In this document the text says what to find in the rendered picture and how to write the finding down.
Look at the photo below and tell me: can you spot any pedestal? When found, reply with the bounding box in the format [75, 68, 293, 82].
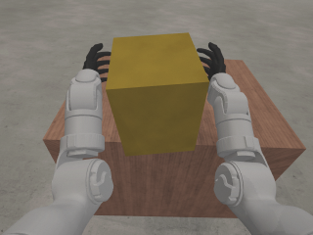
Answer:
[42, 56, 306, 218]

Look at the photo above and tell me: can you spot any left robot forearm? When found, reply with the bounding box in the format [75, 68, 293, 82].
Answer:
[51, 69, 105, 197]

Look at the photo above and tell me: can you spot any robot left hand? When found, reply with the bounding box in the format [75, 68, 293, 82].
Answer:
[83, 43, 112, 82]

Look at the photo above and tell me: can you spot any robot right hand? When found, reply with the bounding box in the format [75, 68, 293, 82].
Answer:
[197, 42, 226, 82]

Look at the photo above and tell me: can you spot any robot left upper arm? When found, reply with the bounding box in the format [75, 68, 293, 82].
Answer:
[2, 158, 113, 235]

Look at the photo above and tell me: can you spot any carton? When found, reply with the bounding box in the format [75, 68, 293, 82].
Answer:
[106, 32, 209, 157]

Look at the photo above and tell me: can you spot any right robot forearm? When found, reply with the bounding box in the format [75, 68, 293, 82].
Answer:
[206, 72, 277, 193]

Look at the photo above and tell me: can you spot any robot right upper arm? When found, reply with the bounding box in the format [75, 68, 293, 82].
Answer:
[213, 161, 313, 235]

